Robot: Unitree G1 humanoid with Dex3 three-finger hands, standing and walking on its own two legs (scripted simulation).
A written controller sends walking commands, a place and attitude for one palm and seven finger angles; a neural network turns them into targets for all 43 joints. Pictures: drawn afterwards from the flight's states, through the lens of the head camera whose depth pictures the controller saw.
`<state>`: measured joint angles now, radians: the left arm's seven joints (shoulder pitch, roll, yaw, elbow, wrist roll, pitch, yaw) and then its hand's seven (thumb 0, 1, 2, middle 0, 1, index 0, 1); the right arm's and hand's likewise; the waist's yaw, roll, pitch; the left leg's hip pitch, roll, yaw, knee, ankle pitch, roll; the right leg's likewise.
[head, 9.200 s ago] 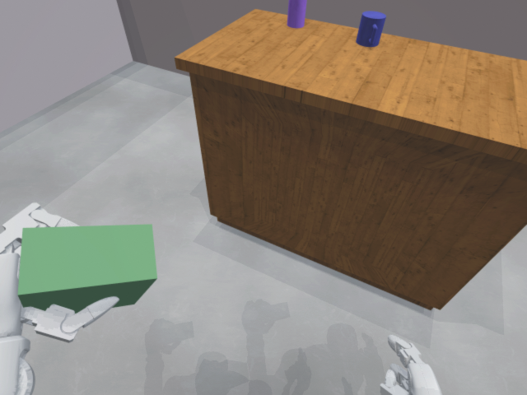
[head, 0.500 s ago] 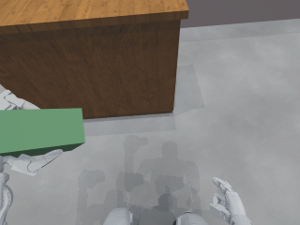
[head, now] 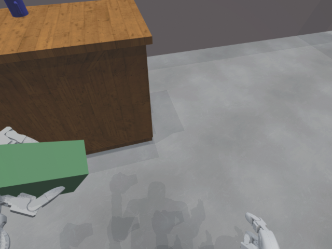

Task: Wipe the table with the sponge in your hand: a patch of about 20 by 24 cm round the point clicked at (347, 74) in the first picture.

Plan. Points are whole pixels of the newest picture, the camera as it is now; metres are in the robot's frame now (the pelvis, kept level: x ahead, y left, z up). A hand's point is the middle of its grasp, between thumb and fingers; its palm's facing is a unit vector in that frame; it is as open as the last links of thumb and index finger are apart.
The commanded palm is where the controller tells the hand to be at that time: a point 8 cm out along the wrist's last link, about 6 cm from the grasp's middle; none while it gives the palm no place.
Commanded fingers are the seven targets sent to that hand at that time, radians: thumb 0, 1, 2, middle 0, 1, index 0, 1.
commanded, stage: take the last steps up to it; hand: left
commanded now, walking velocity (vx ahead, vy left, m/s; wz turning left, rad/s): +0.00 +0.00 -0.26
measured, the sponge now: (55, 171) +0.22 +0.23 +0.14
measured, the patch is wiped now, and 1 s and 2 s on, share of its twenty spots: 0.00 0.00 0.00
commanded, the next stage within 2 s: none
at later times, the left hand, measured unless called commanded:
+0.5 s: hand (35, 181) +0.18 +0.24 +0.17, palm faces +0.41 -0.80 -0.44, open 10.2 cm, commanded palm +0.14 +0.27 +0.19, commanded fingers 0.00 0.10 1.30 -1.20 -1.60 -1.20 -1.60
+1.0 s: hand (37, 141) +0.26 +0.28 +0.16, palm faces +0.38 -0.79 -0.47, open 10.2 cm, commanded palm +0.21 +0.32 +0.19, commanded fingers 0.00 0.10 1.30 -1.20 -1.60 -1.20 -1.60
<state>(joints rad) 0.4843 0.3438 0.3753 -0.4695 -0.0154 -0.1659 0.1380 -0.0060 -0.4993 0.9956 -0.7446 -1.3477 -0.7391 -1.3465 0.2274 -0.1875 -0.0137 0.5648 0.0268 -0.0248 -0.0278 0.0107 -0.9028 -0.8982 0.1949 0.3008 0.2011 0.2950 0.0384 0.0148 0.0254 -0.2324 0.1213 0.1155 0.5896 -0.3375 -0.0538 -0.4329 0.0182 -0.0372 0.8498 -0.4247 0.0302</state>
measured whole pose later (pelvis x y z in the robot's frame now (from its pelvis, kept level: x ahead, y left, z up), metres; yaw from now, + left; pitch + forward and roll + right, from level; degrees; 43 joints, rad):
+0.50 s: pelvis -0.02 -0.01 +0.00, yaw +0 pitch -1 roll +1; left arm 0.52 0.36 0.36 -0.48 0.00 -0.23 0.16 -0.01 -0.50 0.99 -0.74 -1.35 -0.74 -1.35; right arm 0.26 -0.25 -0.06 0.63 0.00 -0.04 -0.07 0.01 -0.90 -0.90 0.19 0.30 0.20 0.30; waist 0.01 -0.03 0.04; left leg -0.21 0.02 0.12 0.52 -0.28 0.02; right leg -0.38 -0.05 -0.07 0.77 -0.43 0.00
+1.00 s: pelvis +0.06 +0.04 +0.01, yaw +1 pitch +1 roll +1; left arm 0.51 0.36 0.35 -0.54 0.00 -0.25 0.14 -0.01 -0.50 0.99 -0.74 -1.35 -0.74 -1.35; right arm 0.20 -0.25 -0.05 0.61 0.00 -0.05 -0.04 0.01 -0.90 -0.90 0.20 0.30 0.20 0.30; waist 0.03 -0.03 0.12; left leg -0.36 0.08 0.15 0.56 -0.24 -0.01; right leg -0.20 -0.15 -0.12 0.53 -0.33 0.06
